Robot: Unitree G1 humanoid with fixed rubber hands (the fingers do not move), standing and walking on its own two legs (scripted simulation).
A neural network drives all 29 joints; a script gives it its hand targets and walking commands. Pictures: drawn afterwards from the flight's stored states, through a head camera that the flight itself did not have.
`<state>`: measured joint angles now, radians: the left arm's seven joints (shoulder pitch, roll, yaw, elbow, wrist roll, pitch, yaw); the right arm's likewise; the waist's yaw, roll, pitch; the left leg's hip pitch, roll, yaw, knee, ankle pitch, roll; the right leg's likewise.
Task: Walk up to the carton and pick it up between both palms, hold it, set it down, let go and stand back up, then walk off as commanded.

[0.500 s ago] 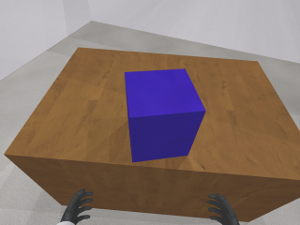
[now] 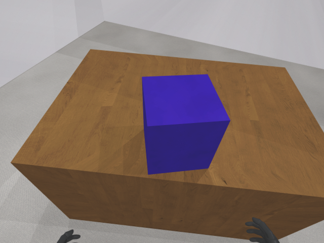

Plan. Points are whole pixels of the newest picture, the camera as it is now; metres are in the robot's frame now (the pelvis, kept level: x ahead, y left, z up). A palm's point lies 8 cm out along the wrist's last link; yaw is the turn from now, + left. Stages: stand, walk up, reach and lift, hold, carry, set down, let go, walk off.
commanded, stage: stand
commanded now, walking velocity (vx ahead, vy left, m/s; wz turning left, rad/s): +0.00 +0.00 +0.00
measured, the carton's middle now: (177, 125) +0.47 +0.00 -0.01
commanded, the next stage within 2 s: walk off in 0.32 s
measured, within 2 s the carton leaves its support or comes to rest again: neither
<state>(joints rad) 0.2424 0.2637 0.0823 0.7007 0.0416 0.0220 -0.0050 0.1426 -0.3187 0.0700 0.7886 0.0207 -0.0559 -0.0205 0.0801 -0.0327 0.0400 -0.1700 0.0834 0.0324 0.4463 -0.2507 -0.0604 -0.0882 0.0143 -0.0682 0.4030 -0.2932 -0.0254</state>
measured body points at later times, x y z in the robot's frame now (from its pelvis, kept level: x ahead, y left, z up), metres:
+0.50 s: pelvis +0.00 +0.00 +0.00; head +0.01 +0.01 +0.45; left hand +0.05 +0.29 -0.13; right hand +0.17 -0.25 -0.10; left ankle -0.01 +0.15 -0.74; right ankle -0.05 -0.10 -0.74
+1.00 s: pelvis -0.09 -0.03 -0.03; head -0.04 -0.06 +0.42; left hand -0.02 +0.28 -0.12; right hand +0.06 -0.31 -0.16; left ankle -0.03 +0.14 -0.72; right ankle -0.10 -0.11 -0.74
